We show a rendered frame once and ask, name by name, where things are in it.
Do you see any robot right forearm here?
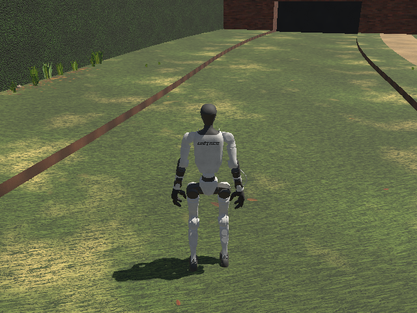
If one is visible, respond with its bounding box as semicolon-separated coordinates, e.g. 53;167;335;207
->
231;159;244;192

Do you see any robot right hand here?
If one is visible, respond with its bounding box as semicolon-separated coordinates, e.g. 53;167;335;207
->
229;190;245;209

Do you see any robot left hand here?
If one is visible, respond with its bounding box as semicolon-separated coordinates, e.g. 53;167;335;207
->
171;188;186;207

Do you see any right robot foot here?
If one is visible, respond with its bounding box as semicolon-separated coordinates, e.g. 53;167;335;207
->
220;251;229;267

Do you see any robot left upper arm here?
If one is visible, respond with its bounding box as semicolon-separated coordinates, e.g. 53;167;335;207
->
179;132;195;168

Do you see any robot head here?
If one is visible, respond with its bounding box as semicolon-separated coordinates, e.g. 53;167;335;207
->
197;104;220;135

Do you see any robot left forearm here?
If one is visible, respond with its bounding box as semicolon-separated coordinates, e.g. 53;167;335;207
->
173;158;186;190

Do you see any robot right upper arm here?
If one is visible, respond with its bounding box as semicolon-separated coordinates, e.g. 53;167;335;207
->
222;132;238;169

